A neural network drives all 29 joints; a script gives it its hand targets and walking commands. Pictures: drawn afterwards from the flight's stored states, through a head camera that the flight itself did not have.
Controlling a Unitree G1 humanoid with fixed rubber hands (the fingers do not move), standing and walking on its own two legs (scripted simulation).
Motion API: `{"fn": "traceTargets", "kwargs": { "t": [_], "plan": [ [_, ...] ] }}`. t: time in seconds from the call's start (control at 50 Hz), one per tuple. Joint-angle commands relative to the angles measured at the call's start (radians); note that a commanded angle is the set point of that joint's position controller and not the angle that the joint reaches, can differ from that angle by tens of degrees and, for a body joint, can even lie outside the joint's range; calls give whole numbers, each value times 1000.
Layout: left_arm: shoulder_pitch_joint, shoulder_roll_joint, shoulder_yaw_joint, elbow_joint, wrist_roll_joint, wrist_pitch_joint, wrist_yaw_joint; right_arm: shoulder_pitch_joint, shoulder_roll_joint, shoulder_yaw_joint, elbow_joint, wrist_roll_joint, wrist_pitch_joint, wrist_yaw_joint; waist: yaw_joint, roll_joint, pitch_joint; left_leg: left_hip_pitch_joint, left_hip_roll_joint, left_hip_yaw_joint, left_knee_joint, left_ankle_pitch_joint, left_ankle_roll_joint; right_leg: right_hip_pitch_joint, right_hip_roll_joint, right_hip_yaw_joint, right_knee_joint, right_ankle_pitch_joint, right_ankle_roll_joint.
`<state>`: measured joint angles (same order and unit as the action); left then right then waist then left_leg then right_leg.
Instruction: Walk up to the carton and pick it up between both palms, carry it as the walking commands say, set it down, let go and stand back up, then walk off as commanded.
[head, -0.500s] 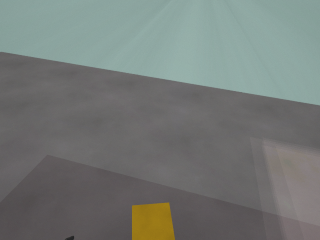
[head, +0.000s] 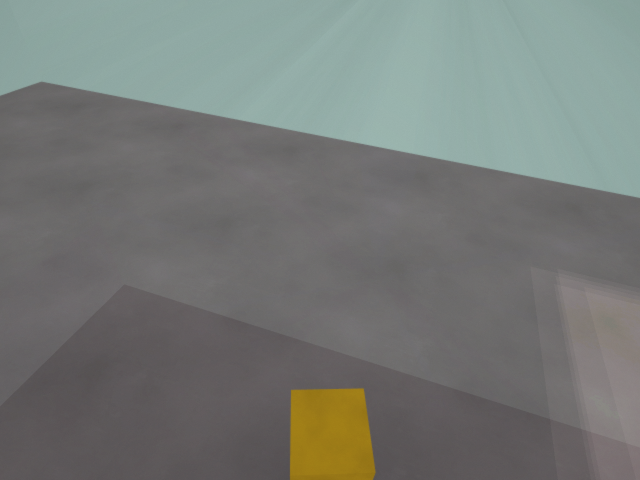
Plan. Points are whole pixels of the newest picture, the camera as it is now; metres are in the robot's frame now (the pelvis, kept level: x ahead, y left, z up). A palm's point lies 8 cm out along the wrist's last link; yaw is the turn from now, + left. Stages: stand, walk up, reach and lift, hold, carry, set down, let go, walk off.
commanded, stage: stand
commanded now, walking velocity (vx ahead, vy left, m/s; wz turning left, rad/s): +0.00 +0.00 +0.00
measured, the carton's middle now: (327, 448) +0.44 -0.02 -0.63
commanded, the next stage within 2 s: walk off in 1.06 s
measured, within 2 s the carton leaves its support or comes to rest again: neither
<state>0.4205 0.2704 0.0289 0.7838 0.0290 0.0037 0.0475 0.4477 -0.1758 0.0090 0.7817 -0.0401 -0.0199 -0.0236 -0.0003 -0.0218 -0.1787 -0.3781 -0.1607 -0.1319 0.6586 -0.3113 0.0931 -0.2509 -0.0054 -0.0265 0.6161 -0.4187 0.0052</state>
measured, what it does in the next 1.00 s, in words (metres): stands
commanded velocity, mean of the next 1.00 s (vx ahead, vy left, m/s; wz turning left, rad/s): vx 0.00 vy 0.00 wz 0.00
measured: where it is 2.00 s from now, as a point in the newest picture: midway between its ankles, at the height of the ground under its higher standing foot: outside the picture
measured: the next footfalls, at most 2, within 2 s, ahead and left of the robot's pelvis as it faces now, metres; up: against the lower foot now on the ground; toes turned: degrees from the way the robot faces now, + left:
left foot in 1.72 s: +0.02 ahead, +0.15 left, +0.00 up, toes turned +31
right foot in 2.00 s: +0.17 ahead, -0.13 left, +0.00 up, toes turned +36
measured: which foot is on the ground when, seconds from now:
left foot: down 0.00-1.00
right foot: down 0.00-1.00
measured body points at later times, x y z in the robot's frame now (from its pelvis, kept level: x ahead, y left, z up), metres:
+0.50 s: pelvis -0.01 -0.02 +0.00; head -0.03 -0.01 +0.45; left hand +0.00 +0.24 -0.14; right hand +0.03 -0.27 -0.13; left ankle +0.01 +0.06 -0.72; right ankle -0.06 -0.13 -0.72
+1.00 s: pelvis +0.00 -0.03 +0.00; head -0.01 -0.01 +0.45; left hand -0.02 +0.21 -0.16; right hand +0.03 -0.26 -0.14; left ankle +0.01 +0.06 -0.72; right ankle -0.06 -0.13 -0.72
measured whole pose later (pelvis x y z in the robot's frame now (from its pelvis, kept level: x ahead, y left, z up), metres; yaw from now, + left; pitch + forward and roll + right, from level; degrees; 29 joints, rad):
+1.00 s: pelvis +0.00 -0.03 +0.00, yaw +3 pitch +0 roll -1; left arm 0.37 0.20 0.02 1.02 0.03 0.04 0.05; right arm 0.39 -0.15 0.03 0.95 -0.02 0.00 -0.05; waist 0.02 -0.02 -0.05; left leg -0.31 -0.14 -0.20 0.66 -0.32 0.05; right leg -0.15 0.03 -0.08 0.56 -0.42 -0.04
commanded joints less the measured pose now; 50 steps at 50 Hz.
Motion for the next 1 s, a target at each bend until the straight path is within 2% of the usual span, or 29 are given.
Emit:
{"fn": "traceTargets", "kwargs": {
  "t": [0.0, 0.02, 0.04, 0.08, 0.12, 0.16, 0.18, 0.22, 0.24, 0.26, 0.28, 0.32, 0.36, 0.38, 0.4, 0.46, 0.5, 0.52, 0.54, 0.56, 0.62, 0.68, 0.72, 0.82, 0.84, 0.88, 0.94, 0.96, 0.98],
  "plan": [
    [15, 137, 34, -65, 0, -35, 7, -5, -177, -54, -89, 8, -18, -6, 22, 87, 206, -85, 162, -243, -229, 122, -2, -34, -40, 98, -92, 37, -62],
    [-21, 106, 37, -59, 3, -36, 10, 5, -154, -44, -67, 15, -22, -5, -3, 27, 134, -25, 161, -245, -225, 85, 0, -15, -21, 71, -88, 4, -69],
    [-14, 77, 23, -57, 10, -26, 3, -15, -151, -44, -67, 12, -17, -2, -1, 84, 200, -49, 163, -262, -272, -12, -13, -57, -8, 46, -94, -4, -48],
    [-13, 137, 39, -44, 6, -35, 3, -46, -135, -41, -67, 3, -21, 3, 29, 32, 207, -113, 147, -280, -249, 4, 1, 12, -42, 106, -153, 10, -61],
    [-28, 121, 39, -50, 3, -36, 3, -50, -143, -48, -69, 7, -19, 10, 0, 87, 256, -114, 128, -222, -260, -43, -1, -28, -59, 116, -154, 13, -81],
    [-3, 119, 38, -19, 16, -37, -2, -19, -104, -36, -57, 17, -27, 19, -3, 51, 235, -143, 121, -206, -221, 11, -16, 17, -78, 141, -166, 28, -67],
    [46, 92, 32, -15, 8, -36, -2, -19, -128, -42, -33, -4, -22, 13, 27, 21, 212, -128, 126, -201, -200, 25, -5, 25, -89, 142, -177, 10, -65],
    [17, 121, 23, -10, 8, -37, 7, -18, -170, -56, -43, 14, -32, -1, 17, -37, 177, -130, 108, -134, -142, 149, -16, 98, -148, 164, -177, 283, -80],
    [-25, 143, 36, -11, 4, -42, 10, 31, -166, -56, -32, 13, -40, 4, -20, -42, 123, -84, 101, -122, -153, 72, -20, 98, -132, 140, -162, 239, -83],
    [15, 126, 36, -5, -5, -36, 10, -34, -167, -60, -27, 9, -38, -6, 29, -1, 155, -95, 101, -128, -166, 84, -8, 83, -106, 111, -149, 235, -73],
    [24, 96, 27, 7, 10, -35, 7, -35, -165, -53, -26, 4, -30, -7, 30, 24, 207, -122, 107, -138, -171, 75, -9, 74, -115, 108, -134, 214, -78],
    [-10, 111, 27, 23, 4, -22, 13, 1, -163, -54, -23, 2, -23, 1, -19, -82, 201, -103, 116, -149, -175, 51, -19, 32, -95, 99, -162, 100, -82],
    [57, 119, 36, 49, 6, -14, 10, 39, -145, -41, 4, 6, -11, -12, 16, 97, 205, -58, 155, -231, -210, 171, -3, 16, -33, 44, -90, 69, -53],
    [26, 77, 29, 44, 10, -13, 9, 40, -139, -34, 18, 11, -7, -7, 3, 104, 243, -87, 164, -259, -240, 162, 0, 7, -25, 48, -83, 53, -52],
    [82, 69, 31, 53, 8, -4, 9, 38, -102, -24, 27, 5, -7, -6, 35, 165, 183, -12, 164, -263, -238, 149, 0, -2, -23, 35, -76, 11, -55],
    [-3, 95, 29, 55, 4, -21, 2, -55, -179, -47, -4, 11, -20, -11, 19, 54, 143, -71, 169, -245, -180, 263, 7, 111, -72, 82, -125, 201, -66],
    [36, 90, 26, 86, 4, -20, -5, -27, -192, -52, 9, 21, -13, -13, 21, 23, 176, -51, 152, -232, -209, 108, -4, 59, -54, 64, -129, 112, -86],
    [8, 90, 34, 77, 16, -22, 7, -52, -119, -29, 15, 7, -6, -13, 27, 106, 215, -85, 139, -235, -229, 99, -13, 77, -51, 75, -121, 95, -73],
    [-3, 36, 13, 75, 14, -14, -1, -55, -141, -34, 17, 7, -6, -9, 21, 18, 226, -89, 139, -219, -195, 103, -14, 48, -82, 100, -166, 92, -73],
    [28, 53, 15, 81, 13, -9, 4, -32, -89, -26, 30, 12, -2, -11, 22, 73, 256, -131, 110, -189, -181, 121, -18, 71, -107, 116, -195, 108, -74],
    [13, 133, 37, 108, 7, -26, 6, -44, -91, -18, 37, 37, -12, -25, 35, -22, 111, -77, 102, -70, -60, 189, -29, 200, -171, 117, -144, 596, -106],
    [-4, 57, 19, 128, 4, -13, 15, -13, -136, -34, 53, 18, -1, -23, 10, 4, 173, -52, 104, -76, -64, 162, -15, 132, -158, 84, -146, 467, -111],
    [46, 44, 12, 160, 2, -6, 22, 4, -109, -28, 77, 14, 15, -34, 18, -119, 267, -67, 117, -90, -76, 194, -13, 92, -114, 44, -164, 459, -87],
    [22, 41, 21, 182, -2, 12, 11, 88, -82, -9, 136, 16, 18, -38, 0, 50, 210, -10, 140, -136, -91, 383, -1, 119, -89, 21, -104, 381, -90],
    [2, -16, 0, 192, 8, 21, 17, 41, -98, -11, 137, 20, 18, -37, -10, -13, 327, -83, 134, -122, -59, 346, 6, 98, -85, 7, -129, 485, -72],
    [33, 37, 14, 204, 1, 25, 11, 6, -70, -3, 124, 11, 7, -29, 5, -6, 227, -12, 149, -176, -106, 261, 11, 109, -76, 31, -135, 319, -75],
    [28, 75, 36, 208, -11, 25, 3, 32, -67, 10, 169, 13, 10, -33, 27, 192, 220, 4, 161, -275, -184, 395, 14, 153, -16, 27, -119, 174, -68],
    [57, 82, 33, 230, -17, 24, 8, 33, -91, 4, 155, 26, 4, -41, 28, 128, 161, -1, 191, -300, -212, 357, 20, 171, -11, 5, -93, 130, -70],
    [11, 11, 10, 241, -8, 29, 2, 33, -60, 13, 172, 21, 8, -38, 17, 158, 258, -11, 172, -319, -242, 262, 11, 106, -4, 17, -98, 83, -65]
  ]
}}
